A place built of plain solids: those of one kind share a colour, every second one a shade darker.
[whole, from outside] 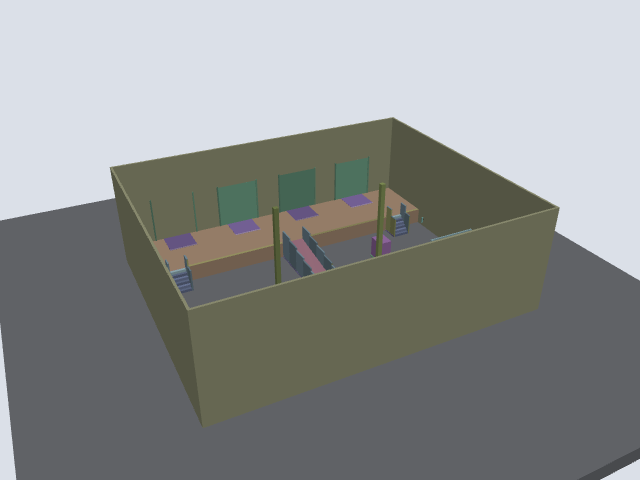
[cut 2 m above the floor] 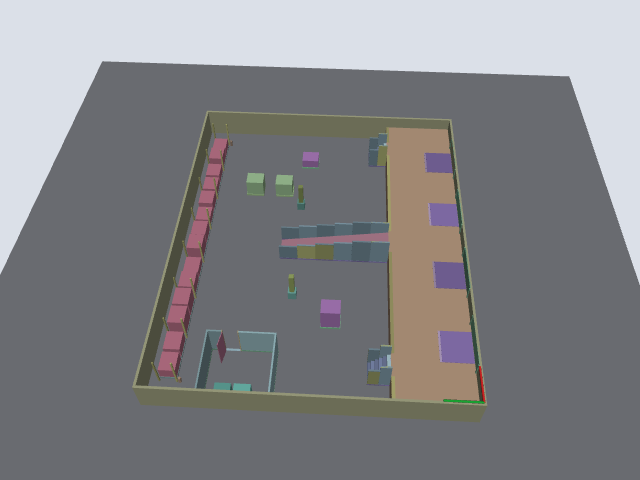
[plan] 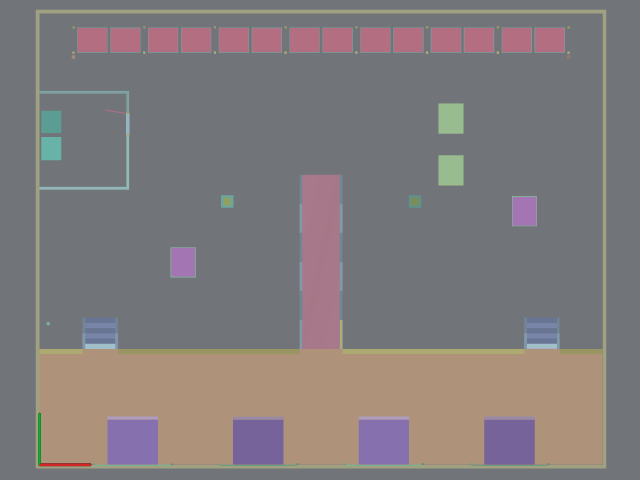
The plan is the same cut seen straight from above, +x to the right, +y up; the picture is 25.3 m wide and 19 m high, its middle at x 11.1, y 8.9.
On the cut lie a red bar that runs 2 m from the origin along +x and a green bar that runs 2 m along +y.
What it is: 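The dock platform, its doors, stairs and ramp, and the hall's floor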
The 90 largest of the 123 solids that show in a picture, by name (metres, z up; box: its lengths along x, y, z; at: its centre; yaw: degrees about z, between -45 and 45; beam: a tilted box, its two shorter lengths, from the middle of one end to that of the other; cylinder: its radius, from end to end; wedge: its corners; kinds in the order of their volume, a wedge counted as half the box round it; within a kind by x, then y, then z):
{
 "south_deck_1": {"box": [22.29, 4.58, 1.2], "at": [11.14, 2.29, 0.55]},
 "wall_1": {"box": [0.15, 18.16, 7.45], "at": [-0.07, 8.93, 3.67]},
 "wall_2": {"box": [22.59, 0.15, 7.45], "at": [11.14, -0.07, 3.67]},
 "wall_3": {"box": [22.59, 0.15, 7.45], "at": [11.14, 17.94, 3.67]},
 "wall_4": {"box": [0.15, 18.16, 7.45], "at": [22.36, 8.93, 3.67]},
 "rack_load_1": {"box": [1.16, 0.95, 0.74], "at": [2.09, 16.81, 0.51]},
 "rack_load_2": {"box": [1.16, 0.95, 0.77], "at": [3.4, 16.81, 0.52]},
 "rack_load_3": {"box": [1.16, 0.95, 1.16], "at": [4.89, 16.81, 0.72]},
 "rack_load_4": {"box": [1.16, 0.95, 1.12], "at": [6.2, 16.81, 0.7]},
 "rack_load_5": {"box": [1.16, 0.95, 0.78], "at": [7.69, 16.81, 0.53]},
 "rack_load_6": {"box": [1.16, 0.95, 0.55], "at": [9.0, 16.81, 0.42]},
 "rack_load_7": {"box": [1.16, 0.95, 1.02], "at": [10.49, 16.81, 0.65]},
 "rack_load_8": {"box": [1.16, 0.95, 0.84], "at": [11.8, 16.81, 0.56]},
 "rack_load_9": {"box": [1.16, 0.95, 0.58], "at": [13.29, 16.81, 0.43]},
 "rack_load_10": {"box": [1.16, 0.95, 0.8], "at": [14.6, 16.81, 0.54]},
 "rack_load_11": {"box": [1.16, 0.95, 0.63], "at": [16.09, 16.81, 0.46]},
 "rack_load_12": {"box": [1.16, 0.95, 0.68], "at": [17.4, 16.81, 0.48]},
 "rack_load_13": {"box": [1.16, 0.95, 0.89], "at": [18.89, 16.81, 0.59]},
 "rack_load_14": {"box": [1.16, 0.95, 0.64], "at": [20.2, 16.81, 0.46]},
 "south_ramp_1": {"wedge": [[10.39, 4.58, -0.05], [10.39, 4.58, 1.15], [10.39, 11.48, -0.05], [10.39, 11.48, 0.0], [11.89, 4.58, -0.05], [11.89, 4.58, 1.15], [11.89, 11.48, -0.05], [11.89, 11.48, 0.0]]},
 "dock_south_cheek_whole_1": {"box": [0.11, 0.62, 2.2], "at": [1.75, 4.89, 1.05]},
 "dock_south_cheek_whole_2": {"box": [0.11, 0.62, 1.62], "at": [1.75, 5.52, 0.76]},
 "dock_south_cheek_whole_3": {"box": [0.11, 0.62, 2.2], "at": [3.04, 4.89, 1.05]},
 "dock_south_cheek_whole_4": {"box": [0.11, 1.15, 2.2], "at": [10.35, 5.16, 1.05]},
 "dock_south_cheek_whole_5": {"box": [0.11, 1.15, 2.01], "at": [10.35, 6.31, 0.95]},
 "dock_south_cheek_whole_6": {"box": [0.11, 1.15, 1.82], "at": [10.35, 7.46, 0.86]},
 "dock_south_cheek_whole_7": {"box": [0.11, 1.15, 1.62], "at": [10.35, 8.61, 0.76]},
 "dock_south_cheek_whole_8": {"box": [0.11, 1.15, 1.43], "at": [10.35, 9.76, 0.67]},
 "dock_south_cheek_whole_9": {"box": [0.11, 1.15, 1.24], "at": [10.35, 10.91, 0.57]},
 "dock_south_cheek_whole_10": {"box": [0.11, 1.15, 2.2], "at": [11.94, 5.16, 1.05]},
 "dock_south_cheek_whole_11": {"box": [0.11, 1.15, 2.01], "at": [11.94, 6.31, 0.95]},
 "dock_south_cheek_whole_12": {"box": [0.11, 1.15, 1.82], "at": [11.94, 7.46, 0.86]},
 "dock_south_cheek_whole_13": {"box": [0.11, 1.15, 1.62], "at": [11.94, 8.61, 0.76]},
 "dock_south_cheek_whole_14": {"box": [0.11, 1.15, 1.43], "at": [11.94, 9.76, 0.67]},
 "dock_south_cheek_whole_15": {"box": [0.11, 1.15, 1.24], "at": [11.94, 10.91, 0.57]},
 "dock_south_cheek_whole_16": {"box": [0.11, 0.62, 2.2], "at": [19.24, 4.89, 1.05]},
 "dock_south_cheek_whole_17": {"box": [0.11, 0.62, 2.2], "at": [20.53, 4.89, 1.05]},
 "rack_pal_1": {"box": [1.21, 1.0, 0.19], "at": [2.09, 16.81, 0.04]},
 "rack_pal_2": {"box": [1.21, 1.0, 0.19], "at": [3.4, 16.81, 0.04]},
 "rack_pal_3": {"box": [1.21, 1.0, 0.19], "at": [4.89, 16.81, 0.04]},
 "rack_pal_4": {"box": [1.21, 1.0, 0.19], "at": [6.2, 16.81, 0.04]},
 "rack_pal_5": {"box": [1.21, 1.0, 0.19], "at": [7.69, 16.81, 0.04]},
 "rack_pal_6": {"box": [1.21, 1.0, 0.19], "at": [9.0, 16.81, 0.04]},
 "rack_pal_7": {"box": [1.21, 1.0, 0.19], "at": [10.49, 16.81, 0.04]},
 "rack_pal_8": {"box": [1.21, 1.0, 0.19], "at": [11.8, 16.81, 0.04]},
 "rack_pal_9": {"box": [1.21, 1.0, 0.19], "at": [13.29, 16.81, 0.04]},
 "rack_pal_10": {"box": [1.21, 1.0, 0.19], "at": [14.6, 16.81, 0.04]},
 "rack_pal_11": {"box": [1.21, 1.0, 0.19], "at": [16.09, 16.81, 0.04]},
 "rack_pal_12": {"box": [1.21, 1.0, 0.19], "at": [17.4, 16.81, 0.04]},
 "rack_pal_13": {"box": [1.21, 1.0, 0.19], "at": [18.89, 16.81, 0.04]},
 "rack_pal_14": {"box": [1.21, 1.0, 0.19], "at": [20.2, 16.81, 0.04]},
 "room_wall_1": {"box": [3.44, 0.1, 2.55], "at": [1.72, 10.95, 1.23]},
 "room_wall_2": {"box": [3.44, 0.1, 2.55], "at": [1.72, 14.75, 1.23]},
 "room_wall_3": {"box": [0.1, 2.11, 2.55], "at": [3.49, 11.96, 1.23]},
 "room_wall_4": {"box": [0.1, 0.84, 2.55], "at": [3.49, 14.38, 1.23]},
 "floor_pinch_load_1": {"box": [0.95, 1.15, 1.03], "at": [16.29, 11.68, 0.66]},
 "floor_pinch_load_2": {"box": [0.95, 1.15, 1.1], "at": [16.29, 13.68, 0.69]},
 "stage_load_1": {"box": [0.95, 1.15, 1.48], "at": [5.68, 8.02, 0.88]},
 "stage_load_2": {"box": [0.95, 1.15, 0.62], "at": [19.2, 10.04, 0.45]},
 "south_shutter_1": {"box": [3.0, 0.05, 3.25], "at": [3.69, -0.03, 2.73]},
 "south_shutter_2": {"box": [3.0, 0.05, 3.25], "at": [8.66, -0.03, 2.73]},
 "south_shutter_3": {"box": [3.0, 0.05, 3.25], "at": [13.63, -0.03, 2.73]},
 "south_shutter_4": {"box": [3.0, 0.05, 3.25], "at": [18.6, -0.03, 2.73]},
 "room_stock_1": {"box": [0.8, 0.92, 1.12], "at": [0.46, 12.52, 0.51]},
 "room_stock_2": {"box": [0.8, 0.88, 1.11], "at": [0.46, 13.57, 0.51]},
 "column_1": {"box": [0.3, 0.3, 7.45], "at": [7.43, 10.42, 3.67]},
 "column_2": {"box": [0.3, 0.3, 7.45], "at": [14.86, 10.42, 3.67]},
 "south_stair_steps_1": {"box": [1.2, 0.21, 1.01], "at": [2.4, 4.89, 0.45]},
 "south_stair_steps_2": {"box": [1.2, 0.21, 0.82], "at": [2.4, 5.1, 0.36]},
 "south_stair_steps_3": {"box": [1.2, 0.21, 0.62], "at": [2.4, 5.31, 0.26]},
 "south_stair_steps_4": {"box": [1.2, 0.21, 1.01], "at": [19.89, 4.89, 0.45]},
 "south_stair_steps_5": {"box": [1.2, 0.21, 0.82], "at": [19.89, 5.1, 0.36]},
 "south_stair_steps_6": {"box": [1.2, 0.21, 0.62], "at": [19.89, 5.31, 0.26]},
 "south_lev_1": {"box": [2.0, 1.78, 0.07], "at": [3.69, 0.9, 1.13]},
 "south_lev_2": {"box": [2.0, 1.78, 0.07], "at": [8.66, 0.9, 1.13]},
 "south_lev_3": {"box": [2.0, 1.78, 0.07], "at": [13.63, 0.9, 1.13]},
 "south_lev_4": {"box": [2.0, 1.78, 0.07], "at": [18.6, 0.9, 1.13]},
 "dock_south_cheek_1": {"box": [0.1, 0.62, 2.16], "at": [3.05, 4.89, 1.03]},
 "dock_south_cheek_2": {"box": [0.1, 1.15, 1.58], "at": [10.34, 8.61, 0.74]},
 "dock_south_cheek_3": {"box": [0.1, 1.15, 1.39], "at": [10.34, 9.76, 0.65]},
 "dock_south_cheek_4": {"box": [0.1, 1.15, 2.16], "at": [11.94, 5.16, 1.03]},
 "dock_south_cheek_5": {"box": [0.1, 0.62, 2.16], "at": [19.24, 4.89, 1.03]},
 "south_stair_stair_head_1": {"box": [1.2, 0.21, 1.2], "at": [2.4, 4.69, 0.55]},
 "south_stair_stair_head_2": {"box": [1.2, 0.21, 1.2], "at": [19.89, 4.69, 0.55]},
 "floor_pinch_pal_1": {"box": [1.0, 1.2, 0.19], "at": [16.29, 11.66, 0.04]},
 "floor_pinch_pal_2": {"box": [1.0, 1.2, 0.19], "at": [16.29, 13.71, 0.04]},
 "stage_pal_1": {"box": [1.0, 1.2, 0.19], "at": [5.68, 8.02, 0.04]},
 "stage_pal_2": {"box": [1.0, 1.2, 0.19], "at": [19.2, 10.04, 0.04]},
 "column_guard_1": {"box": [0.5, 0.5, 0.65], "at": [7.43, 10.42, 0.28]},
 "column_guard_2": {"box": [0.5, 0.5, 0.65], "at": [14.86, 10.42, 0.28]}
}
